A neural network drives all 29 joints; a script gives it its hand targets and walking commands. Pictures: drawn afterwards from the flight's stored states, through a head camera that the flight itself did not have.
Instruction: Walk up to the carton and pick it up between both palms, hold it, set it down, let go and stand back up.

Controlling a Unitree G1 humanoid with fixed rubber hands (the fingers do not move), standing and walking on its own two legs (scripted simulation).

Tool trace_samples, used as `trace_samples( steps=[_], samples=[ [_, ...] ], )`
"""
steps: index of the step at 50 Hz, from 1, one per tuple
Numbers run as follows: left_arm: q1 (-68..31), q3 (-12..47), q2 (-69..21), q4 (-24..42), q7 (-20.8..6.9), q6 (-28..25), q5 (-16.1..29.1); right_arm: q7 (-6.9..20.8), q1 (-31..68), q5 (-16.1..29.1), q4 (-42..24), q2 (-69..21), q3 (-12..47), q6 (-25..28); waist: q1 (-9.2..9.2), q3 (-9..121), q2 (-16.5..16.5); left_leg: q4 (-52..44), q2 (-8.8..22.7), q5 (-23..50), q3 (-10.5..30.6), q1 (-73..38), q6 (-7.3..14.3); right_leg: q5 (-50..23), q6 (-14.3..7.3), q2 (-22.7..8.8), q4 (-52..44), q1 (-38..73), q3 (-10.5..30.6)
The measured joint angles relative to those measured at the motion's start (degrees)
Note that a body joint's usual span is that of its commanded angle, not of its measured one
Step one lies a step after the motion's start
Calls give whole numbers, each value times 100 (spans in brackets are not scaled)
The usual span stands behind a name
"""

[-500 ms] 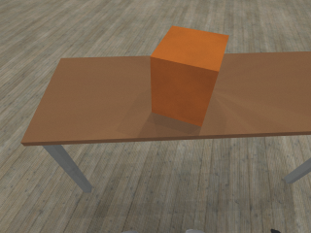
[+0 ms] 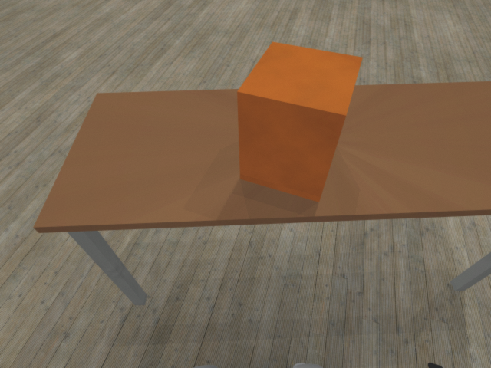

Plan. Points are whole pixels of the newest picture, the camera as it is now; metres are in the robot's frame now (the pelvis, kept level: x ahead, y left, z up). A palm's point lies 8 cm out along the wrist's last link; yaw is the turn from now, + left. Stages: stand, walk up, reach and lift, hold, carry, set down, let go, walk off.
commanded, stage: walk up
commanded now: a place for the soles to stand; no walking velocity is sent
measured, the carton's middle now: (296, 123) +0.62 -0.09 +0.03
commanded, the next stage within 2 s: none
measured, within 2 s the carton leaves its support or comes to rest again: neither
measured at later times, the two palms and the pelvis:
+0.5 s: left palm out of the picture +0.07 +0.32 -0.10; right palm out of the picture +0.09 -0.30 -0.10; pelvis +0.00 +0.00 +0.00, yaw +0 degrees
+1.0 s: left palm out of the picture +0.07 +0.32 -0.09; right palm out of the picture +0.09 -0.30 -0.10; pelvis +0.00 +0.01 +0.00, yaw +0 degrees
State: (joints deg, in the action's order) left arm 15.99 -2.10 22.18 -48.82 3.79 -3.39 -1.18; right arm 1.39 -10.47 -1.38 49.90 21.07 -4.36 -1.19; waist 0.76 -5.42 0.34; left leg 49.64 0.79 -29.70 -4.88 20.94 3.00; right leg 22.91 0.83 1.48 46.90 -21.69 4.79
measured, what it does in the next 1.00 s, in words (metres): stands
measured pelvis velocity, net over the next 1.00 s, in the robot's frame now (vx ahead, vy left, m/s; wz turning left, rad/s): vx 0.00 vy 0.01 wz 0.00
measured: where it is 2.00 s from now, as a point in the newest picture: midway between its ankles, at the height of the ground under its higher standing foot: outside the picture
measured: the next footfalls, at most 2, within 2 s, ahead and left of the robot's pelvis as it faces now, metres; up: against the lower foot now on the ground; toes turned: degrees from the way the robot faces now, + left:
right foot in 1.76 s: +0.05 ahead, -0.11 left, +0.00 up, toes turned +4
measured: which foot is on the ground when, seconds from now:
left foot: down 0.00-1.00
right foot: down 0.00-1.00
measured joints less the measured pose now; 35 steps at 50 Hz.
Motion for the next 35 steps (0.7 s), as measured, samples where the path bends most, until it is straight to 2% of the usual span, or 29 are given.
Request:
trace_samples(
  steps=[2, 4, 8, 11, 14, 18, 20, 21, 24, 26, 28, 30, 35],
  samples=[
    [0, 0, 0, -1, 0, -18, 0, -6, 0, 6, -1, 0, -14, -64, 0, 0, 28, 36, -2, -315, 9, 2, -16, 15, 0, -15, -10, 0, 0],
    [0, 0, 0, -1, 0, -18, 0, 1, 0, 10, -3, 0, -18, -85, 0, 0, 68, 37, -8, -266, 9, 14, -18, 16, 0, -21, -17, 0, 0],
    [-9, 0, -1, -2, 0, -12, 0, 27, -6, -28, 3, 1, -24, -51, 1, 0, 125, -58, -27, 529, 9, 8, 5, 42, 2, -36, 47, -2, 0],
    [-13, 0, 12, -4, 0, 13, 0, 51, -6, -34, 4, 1, -10, 37, 2, -2, 100, -58, -57, 375, 12, -14, 80, 461, 2, -24, 436, -63, -4],
    [-12, 0, 35, -2, 0, 41, 0, 29, -6, -52, 5, 1, 1, 87, 1, -1, 39, -59, -59, 346, 10, -13, 86, 581, 2, -24, 726, -72, -2],
    [-10, 0, 38, 0, -2, 41, 0, 2, -6, -51, 5, -1, 2, 103, -2, 1, -33, -59, -59, 343, -2, -12, 78, 599, 2, -27, 438, -45, 3],
    [-10, 1, 27, -1, -3, 39, 0, 6, -4, -38, 6, 0, -1, 87, -1, -2, -34, -59, -43, 342, 2, -17, 38, -9, -18, -17, -26, 34, -4],
    [-8, 1, 7, -2, -3, 35, 0, 7, 0, -22, 7, 0, -1, 69, -1, -3, -7, -56, -19, 369, 3, -18, 25, -74, -8, 4, -29, 33, -8],
    [-8, 0, -4, -2, -4, -28, 0, -4, 1, 8, 8, 0, -7, -29, -2, -3, 16, 4, -18, -236, 9, -18, 13, 17, -6, -13, -33, 33, -6],
    [-8, 0, -5, -3, -4, -31, 0, -7, 1, 14, 6, 0, -13, -63, -2, -6, 52, 14, -20, -367, 17, -13, 0, 34, -6, -26, -40, 32, -6],
    [-8, 0, -5, -3, -4, -31, 0, 3, 0, 10, 5, 0, -13, -64, -1, -6, 93, 9, -21, -174, 18, 1, -1, 35, -6, -29, -34, 33, -7],
    [-10, 0, -5, -3, -4, -30, 0, 5, 0, -7, 5, 1, -18, -36, 0, -6, 132, -106, -25, 573, 18, -11, 3, 57, 2, -30, 13, 30, -7],
    [-20, 0, 28, -5, -4, 31, 0, 34, -3, -15, 13, 1, 15, 105, 1, -7, 81, -109, -75, 379, 20, -73, 84, 582, 2, -40, 597, -37, -9]
  ],
)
